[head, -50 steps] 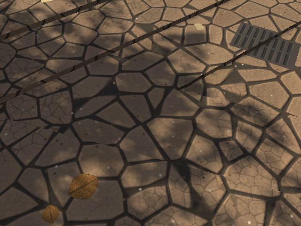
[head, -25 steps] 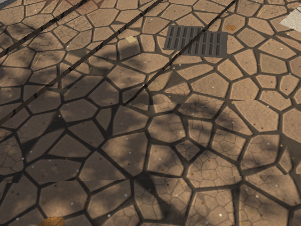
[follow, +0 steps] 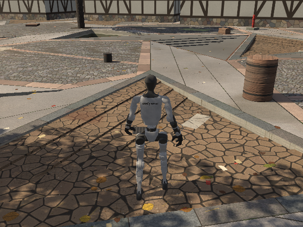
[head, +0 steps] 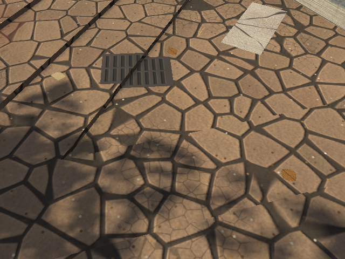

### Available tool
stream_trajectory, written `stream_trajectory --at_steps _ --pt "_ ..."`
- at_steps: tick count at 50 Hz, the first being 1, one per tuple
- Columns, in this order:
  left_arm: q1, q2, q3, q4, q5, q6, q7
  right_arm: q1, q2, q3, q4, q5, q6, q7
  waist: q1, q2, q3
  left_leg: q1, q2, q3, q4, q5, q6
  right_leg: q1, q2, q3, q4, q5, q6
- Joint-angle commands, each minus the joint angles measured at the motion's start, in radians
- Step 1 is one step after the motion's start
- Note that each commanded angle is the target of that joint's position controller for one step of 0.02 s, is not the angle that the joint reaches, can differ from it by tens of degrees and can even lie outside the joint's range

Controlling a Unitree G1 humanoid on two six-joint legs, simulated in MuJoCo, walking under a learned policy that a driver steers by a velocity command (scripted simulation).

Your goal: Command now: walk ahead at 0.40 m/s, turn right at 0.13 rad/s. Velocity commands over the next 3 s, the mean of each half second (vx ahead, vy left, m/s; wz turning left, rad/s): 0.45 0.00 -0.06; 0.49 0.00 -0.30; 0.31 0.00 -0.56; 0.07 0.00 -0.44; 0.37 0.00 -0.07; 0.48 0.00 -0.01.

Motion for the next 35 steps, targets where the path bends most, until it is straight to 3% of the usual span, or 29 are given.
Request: stream_trajectory --at_steps 1,3,4,5,6,7,8,9,10,12,13,17,19,21,25,27,28,29,30,31,32,33,34,35 --pt "-0.087 0.08 0.018 -0.095 -0.009 -0.036 -0.011 -0.047 -0.199 -0.044 -0.064 0.018 -0.015 0.008 0.034 0.168 0.053 -0.107 0.227 -0.17 -0.092 0.061 0.195 0.112 0.028 -0.06 -0.106 0.008 -0.033" --pt "0.037 0.106 0.037 -0.054 -0.014 -0.037 -0.008 -0.042 -0.181 -0.033 -0.058 0.019 -0.012 0.01 0.11 0.135 0.011 -0.168 0.199 -0.137 0.042 0.183 0.158 0.334 0.062 -0.076 -0.211 0.026 -0.074" --pt "0.166 0.15 0.058 -0.027 -0.015 -0.037 0.0 -0.048 -0.14 -0.018 -0.06 0.009 -0.018 0.011 0.179 0.082 -0.059 -0.24 0.141 -0.068 0.247 0.237 0.114 0.512 0.001 0.003 -0.24 0.014 -0.114" --pt "0.289 0.274 0.085 -0.016 0.005 -0.031 0.009 -0.029 -0.056 0.011 -0.114 -0.014 -0.038 0.014 0.193 -0.186 -0.191 -0.534 0.011 0.053 0.646 0.008 0.029 0.796 -0.272 0.392 -0.283 -0.057 -0.25" --pt "0.333 0.255 0.079 0.0 0.004 -0.038 -0.002 -0.069 -0.092 0.002 -0.136 0.002 -0.059 0.006 0.212 -0.25 -0.188 -0.716 -0.023 -0.024 0.816 -0.26 0.024 0.769 -0.35 0.656 -0.409 -0.187 -0.342" --pt "0.279 0.186 0.054 0.001 0.003 -0.046 -0.009 -0.112 -0.166 -0.02 -0.144 0.022 -0.066 0.008 0.194 -0.16 -0.073 -0.78 0.039 -0.056 0.886 -0.204 0.047 0.693 -0.322 0.57 -0.425 -0.225 -0.32" --pt "0.224 0.143 0.039 -0.007 0.006 -0.049 -0.011 -0.142 -0.157 -0.017 -0.145 0.023 -0.064 0.012 0.171 -0.12 -0.017 -0.775 0.071 -0.046 0.873 -0.119 0.061 0.615 -0.277 0.466 -0.437 -0.188 -0.296" --pt "0.181 0.113 0.028 -0.01 0.006 -0.049 -0.015 -0.149 -0.144 -0.015 -0.138 0.007 -0.058 0.017 0.15 -0.078 0.027 -0.756 0.093 -0.044 0.827 -0.061 0.057 0.546 -0.242 0.393 -0.463 -0.121 -0.283" --pt "0.143 0.101 0.022 -0.012 0.009 -0.05 -0.015 -0.148 -0.136 -0.018 -0.137 -0.005 -0.05 0.021 0.122 -0.079 0.055 -0.714 0.114 -0.05 0.772 -0.012 0.05 0.48 -0.217 0.332 -0.488 -0.034 -0.268" --pt "0.112 0.109 0.024 -0.007 0.012 -0.06 -0.01 -0.142 -0.106 -0.012 -0.125 -0.009 -0.041 0.03 0.092 -0.077 0.058 -0.666 0.114 -0.032 0.718 0.082 0.028 0.425 -0.187 0.244 -0.52 0.131 -0.261" --pt "0.119 0.112 0.024 0.005 0.015 -0.068 -0.005 -0.155 -0.111 -0.016 -0.123 -0.007 -0.04 0.03 0.086 -0.058 0.062 -0.667 0.112 -0.04 0.668 0.153 0.017 0.419 -0.172 0.204 -0.527 0.187 -0.252" --pt "0.146 0.133 0.03 0.058 -0.003 -0.066 0.016 -0.295 -0.057 0.008 -0.157 -0.017 -0.052 0.039 0.118 -0.049 0.093 -0.544 0.061 0.005 0.32 0.454 -0.002 0.315 -0.096 0.052 -0.528 0.206 -0.21" --pt "0.201 0.153 0.037 0.091 -0.011 -0.066 0.022 -0.367 -0.049 0.015 -0.177 -0.011 -0.058 0.054 0.147 -0.042 0.102 -0.47 0.037 0.01 0.226 0.554 0.009 0.295 -0.113 0.055 -0.534 0.145 -0.206" --pt "0.225 0.156 0.04 0.118 -0.016 -0.064 0.024 -0.41 -0.066 0.011 -0.197 -0.006 -0.058 0.065 0.15 -0.032 0.116 -0.488 0.039 -0.021 0.167 0.562 0.035 0.355 -0.14 0.062 -0.495 0.135 -0.197" --pt "0.272 0.157 0.045 0.153 -0.008 -0.04 0.029 -0.446 -0.079 0.014 -0.212 -0.009 -0.064 0.082 0.153 -0.016 0.116 -0.541 0.042 -0.032 0.127 0.417 0.075 0.519 -0.191 0.091 -0.374 0.238 -0.179" --pt "0.276 0.182 0.051 0.166 -0.009 -0.024 0.027 -0.38 -0.105 0.002 -0.199 -0.013 -0.062 0.071 0.113 -0.023 0.073 -0.454 0.01 0.003 0.136 0.271 0.095 0.571 -0.192 0.095 -0.255 0.495 -0.166" --pt "0.257 0.194 0.052 0.168 -0.006 -0.019 0.023 -0.262 -0.137 -0.015 -0.167 -0.012 -0.062 0.059 0.048 -0.023 -0.005 -0.291 -0.015 0.032 0.128 0.268 0.121 0.556 -0.163 0.079 -0.105 0.638 -0.151" --pt "0.251 0.166 0.041 0.165 -0.001 -0.025 0.018 -0.108 -0.177 -0.03 -0.129 -0.015 -0.062 0.045 -0.019 -0.018 -0.097 -0.003 0.062 -0.029 0.175 0.384 0.161 0.378 -0.114 0.082 0.125 0.536 -0.129" --pt "0.352 0.034 0.005 0.16 0.036 -0.038 0.007 -0.013 -0.243 -0.038 -0.104 -0.024 -0.055 0.042 0.03 0.247 -0.254 0.359 0.272 -0.214 0.313 0.671 0.215 0.081 0.023 0.027 0.503 -0.257 -0.092" --pt "0.426 0.042 -0.011 0.163 -0.01 -0.056 0.004 0.048 -0.229 -0.039 -0.104 -0.022 -0.047 0.044 0.006 0.316 -0.401 0.57 0.411 -0.585 0.209 0.441 0.359 -0.173 0.119 0.124 0.74 -0.441 -0.048" --pt "0.305 0.137 0.015 0.146 -0.043 -0.066 0.012 0.044 -0.176 -0.035 -0.101 -0.016 -0.038 0.04 -0.04 0.148 -0.313 0.483 0.377 -0.535 0.105 0.3 0.321 -0.246 0.059 0.164 0.734 -0.357 -0.048" --pt "0.196 0.163 0.023 0.113 -0.05 -0.068 0.02 -0.034 -0.14 -0.024 -0.111 -0.028 -0.039 0.032 -0.026 0.084 -0.177 0.331 0.343 -0.403 0.058 0.332 0.279 -0.248 0.013 0.138 0.675 -0.245 -0.045" --pt "0.167 0.154 0.027 0.114 -0.035 -0.061 0.03 -0.104 -0.122 -0.015 -0.114 -0.036 -0.048 0.033 0.022 0.034 -0.093 0.182 0.307 -0.32 0.017 0.413 0.255 -0.208 -0.023 0.121 0.614 -0.159 -0.03" --pt "0.177 0.14 0.029 0.113 -0.016 -0.05 0.033 -0.136 -0.111 -0.016 -0.106 -0.039 -0.055 0.033 0.058 0.071 -0.058 0.103 0.287 -0.275 -0.001 0.496 0.247 -0.173 -0.053 0.121 0.568 -0.113 -0.022"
